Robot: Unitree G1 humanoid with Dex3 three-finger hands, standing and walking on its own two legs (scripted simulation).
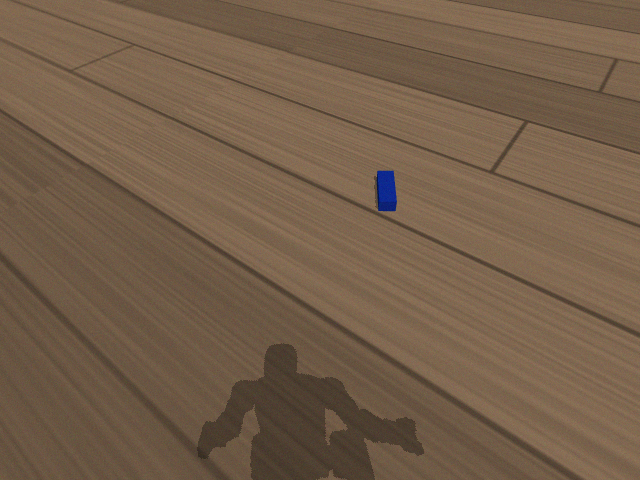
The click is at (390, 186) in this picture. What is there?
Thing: lying carton
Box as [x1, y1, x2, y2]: [377, 171, 396, 210]
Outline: 377,171 378,210 395,210 396,198 393,171
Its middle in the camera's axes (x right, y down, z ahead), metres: +0.31 -0.22 +1.83
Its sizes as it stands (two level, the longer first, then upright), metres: 0.224 0.079 0.060
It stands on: the floor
